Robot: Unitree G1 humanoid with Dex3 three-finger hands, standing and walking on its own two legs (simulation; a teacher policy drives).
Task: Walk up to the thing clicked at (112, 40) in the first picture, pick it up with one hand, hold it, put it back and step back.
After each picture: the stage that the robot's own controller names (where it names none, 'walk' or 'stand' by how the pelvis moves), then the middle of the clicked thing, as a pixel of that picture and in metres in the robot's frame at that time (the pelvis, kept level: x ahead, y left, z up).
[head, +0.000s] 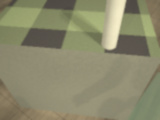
stand; (112, 22) +0.61 -0.09 +0.10
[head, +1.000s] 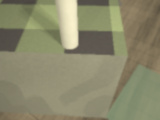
walk; (67, 19) +0.54 +0.11 +0.13
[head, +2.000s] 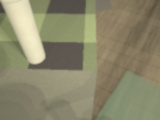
stand; (27, 32) +0.46 +0.22 +0.14
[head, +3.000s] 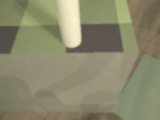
stand; (68, 13) +0.50 +0.09 +0.16
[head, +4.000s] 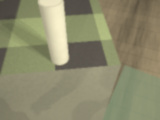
stand; (56, 34) +0.47 +0.13 +0.12
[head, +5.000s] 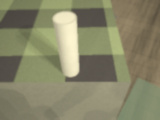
stand; (68, 48) +0.45 +0.09 +0.10
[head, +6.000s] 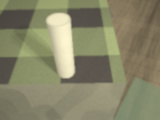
stand; (62, 49) +0.44 +0.11 +0.10
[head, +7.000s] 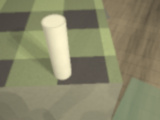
stand; (58, 51) +0.44 +0.12 +0.10
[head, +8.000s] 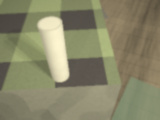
stand; (56, 53) +0.43 +0.13 +0.10
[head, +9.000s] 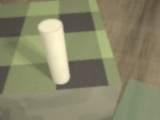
rise first; (56, 55) +0.42 +0.13 +0.10
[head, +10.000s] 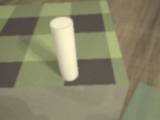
go down; (66, 52) +0.44 +0.12 +0.10
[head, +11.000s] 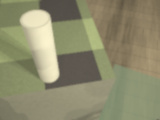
go down; (43, 52) +0.41 +0.12 +0.11
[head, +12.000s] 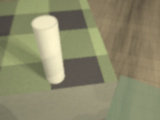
approach; (51, 54) +0.43 +0.12 +0.11
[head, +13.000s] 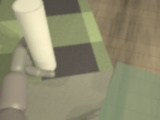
close; (39, 41) +0.43 +0.14 +0.14
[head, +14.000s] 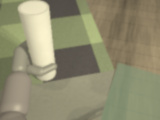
lift; (41, 46) +0.41 +0.13 +0.14
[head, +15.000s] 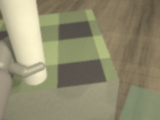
lift; (26, 41) +0.31 +0.15 +0.28
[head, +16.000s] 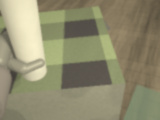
hold; (26, 37) +0.31 +0.15 +0.29
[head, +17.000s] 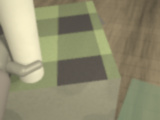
hold; (23, 40) +0.32 +0.16 +0.27
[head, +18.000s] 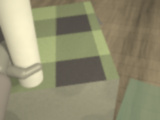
hold; (22, 44) +0.33 +0.17 +0.25
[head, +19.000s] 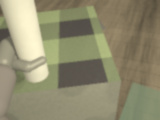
crouch; (27, 39) +0.34 +0.16 +0.26
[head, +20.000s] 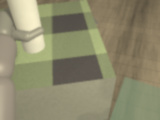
lower; (24, 10) +0.43 +0.17 +0.29
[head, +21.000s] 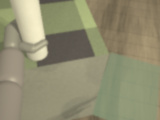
lower; (30, 23) +0.48 +0.14 +0.16
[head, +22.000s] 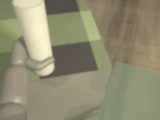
lower; (37, 41) +0.43 +0.13 +0.14
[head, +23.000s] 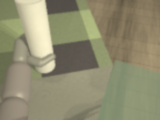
lower; (38, 38) +0.44 +0.13 +0.14
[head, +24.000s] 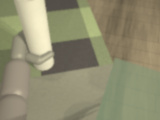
lower; (37, 35) +0.45 +0.13 +0.14
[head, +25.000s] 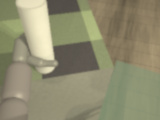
open; (39, 40) +0.44 +0.13 +0.14
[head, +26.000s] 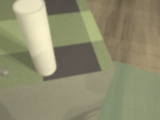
sink last; (39, 43) +0.42 +0.13 +0.14
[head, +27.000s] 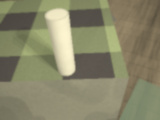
sink last; (62, 46) +0.45 +0.13 +0.12
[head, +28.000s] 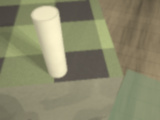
stand; (52, 47) +0.42 +0.13 +0.12
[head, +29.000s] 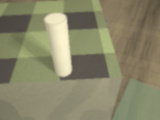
stand; (60, 48) +0.46 +0.12 +0.10
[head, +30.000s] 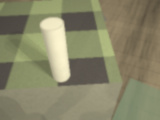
stand; (57, 53) +0.43 +0.13 +0.10
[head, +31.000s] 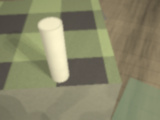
stand; (56, 54) +0.43 +0.13 +0.10
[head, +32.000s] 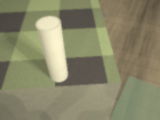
stand; (54, 53) +0.42 +0.13 +0.10
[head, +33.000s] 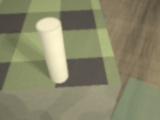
stand; (54, 54) +0.42 +0.13 +0.10
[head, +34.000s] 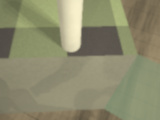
walk; (70, 19) +0.49 +0.07 +0.13
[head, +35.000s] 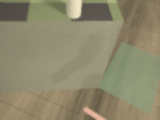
walk; out of the picture +0.72 +0.10 +0.11
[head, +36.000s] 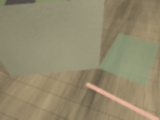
stand; out of the picture +1.07 +0.19 +0.12
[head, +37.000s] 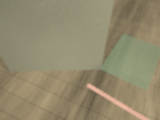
stand; out of the picture +1.03 +0.10 +0.11
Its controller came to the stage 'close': yes
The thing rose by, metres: 0.20
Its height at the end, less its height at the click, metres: +0.00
